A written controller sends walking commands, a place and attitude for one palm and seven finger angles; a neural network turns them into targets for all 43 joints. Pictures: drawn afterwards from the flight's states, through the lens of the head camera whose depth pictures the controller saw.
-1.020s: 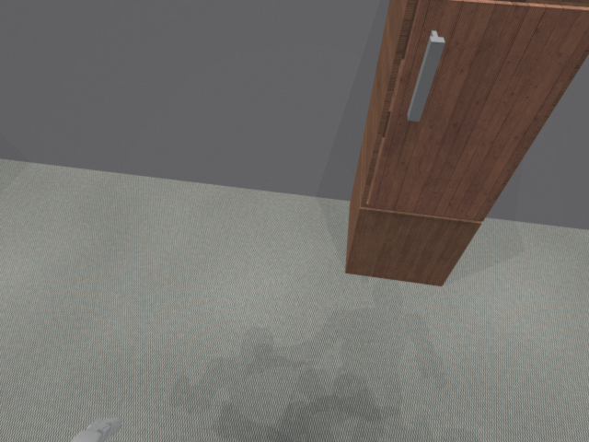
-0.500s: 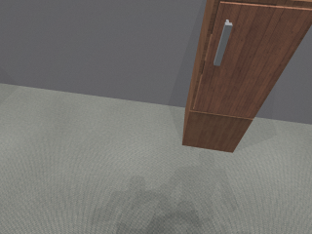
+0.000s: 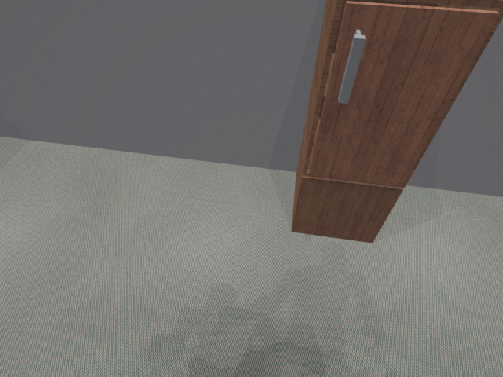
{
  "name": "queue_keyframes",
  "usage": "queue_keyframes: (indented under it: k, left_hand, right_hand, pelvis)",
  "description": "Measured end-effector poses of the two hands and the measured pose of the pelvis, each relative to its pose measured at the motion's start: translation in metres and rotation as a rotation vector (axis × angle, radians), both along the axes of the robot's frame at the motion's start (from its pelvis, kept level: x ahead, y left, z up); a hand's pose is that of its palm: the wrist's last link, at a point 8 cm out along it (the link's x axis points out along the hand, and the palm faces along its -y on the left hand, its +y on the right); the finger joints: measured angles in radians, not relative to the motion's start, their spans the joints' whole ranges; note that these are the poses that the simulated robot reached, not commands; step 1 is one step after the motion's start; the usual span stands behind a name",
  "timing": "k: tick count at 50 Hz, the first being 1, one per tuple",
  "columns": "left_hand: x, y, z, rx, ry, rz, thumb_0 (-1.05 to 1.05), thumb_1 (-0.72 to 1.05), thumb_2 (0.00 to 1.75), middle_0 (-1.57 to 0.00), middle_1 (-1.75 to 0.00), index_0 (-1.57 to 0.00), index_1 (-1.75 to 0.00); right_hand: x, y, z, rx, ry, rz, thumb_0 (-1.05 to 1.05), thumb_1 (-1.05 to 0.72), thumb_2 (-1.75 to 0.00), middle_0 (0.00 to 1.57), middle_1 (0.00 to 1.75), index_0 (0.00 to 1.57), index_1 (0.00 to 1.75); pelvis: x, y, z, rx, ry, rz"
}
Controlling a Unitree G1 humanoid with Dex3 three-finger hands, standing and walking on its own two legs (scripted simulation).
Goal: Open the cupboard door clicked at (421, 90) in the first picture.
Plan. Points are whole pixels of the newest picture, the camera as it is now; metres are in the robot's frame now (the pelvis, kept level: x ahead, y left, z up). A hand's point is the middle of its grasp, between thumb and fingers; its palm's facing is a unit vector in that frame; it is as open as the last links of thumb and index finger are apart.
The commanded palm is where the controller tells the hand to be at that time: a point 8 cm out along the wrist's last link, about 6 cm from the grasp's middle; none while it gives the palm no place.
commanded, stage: look at it before walking up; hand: left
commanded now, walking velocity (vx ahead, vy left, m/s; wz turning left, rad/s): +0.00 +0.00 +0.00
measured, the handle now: (350, 67) +0.85 -0.22 +0.10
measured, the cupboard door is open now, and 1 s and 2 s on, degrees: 0 0 0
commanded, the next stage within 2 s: walk to a spot facing it in 0.62 s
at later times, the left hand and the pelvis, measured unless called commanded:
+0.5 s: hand out of the picture +0.09 +0.24 -0.16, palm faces -0.04 -0.94 -0.33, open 7.4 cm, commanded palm none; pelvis +0.01 +0.00 +0.00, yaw +0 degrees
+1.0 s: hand out of the picture +0.08 +0.21 -0.17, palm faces -0.12 -0.95 -0.30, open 7.4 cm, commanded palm none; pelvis +0.00 -0.01 -0.01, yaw -7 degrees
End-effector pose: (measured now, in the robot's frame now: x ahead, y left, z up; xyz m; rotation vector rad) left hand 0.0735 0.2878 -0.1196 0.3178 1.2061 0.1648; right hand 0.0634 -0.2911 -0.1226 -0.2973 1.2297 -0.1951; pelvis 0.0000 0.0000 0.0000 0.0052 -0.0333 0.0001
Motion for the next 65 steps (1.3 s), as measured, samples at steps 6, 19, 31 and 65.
queue_keyframes:
  k: [6,19,31,65]
  left_hand:
    - [0.0,-0.002,-0.001,-0.003,0.009,0.001,0.01,0.9,0.9,-0.2,-0.3,-0.2,-0.3]
    - [0.005,-0.001,-0.001,0.002,0.014,0.007,0.01,0.9,0.9,-0.2,-0.3,-0.2,-0.3]
    - [0.012,0.0,0.002,0.007,0.001,0.004,0.01,0.9,0.9,-0.2,-0.3,-0.2,-0.3]
    - [-0.009,-0.103,-0.007,-0.049,0.111,-0.143,0.01,0.9,0.9,-0.2,-0.3,-0.2,-0.3]
  right_hand:
    - [0.002,-0.002,0.0,-0.002,0.006,0.0,0.0,-0.9,-0.9,0.2,0.3,0.21,0.3]
    - [0.016,-0.003,0.002,-0.007,-0.009,0.003,0.0,-0.9,-0.9,0.2,0.3,0.21,0.3]
    - [0.027,-0.003,0.004,-0.006,-0.028,0.012,0.0,-0.9,-0.9,0.2,0.3,0.21,0.3]
    - [-0.073,-0.016,-0.031,0.128,0.005,-0.29,0.01,-0.91,-0.9,0.2,0.3,0.2,0.3]
  pelvis:
    - [0.002,-0.001,0.0,-0.001,0.005,0.0]
    - [0.01,-0.002,0.001,-0.001,0.006,-0.002]
    - [0.013,-0.003,0.001,-0.001,0.005,-0.003]
    - [-0.018,-0.047,-0.005,0.047,0.032,-0.266]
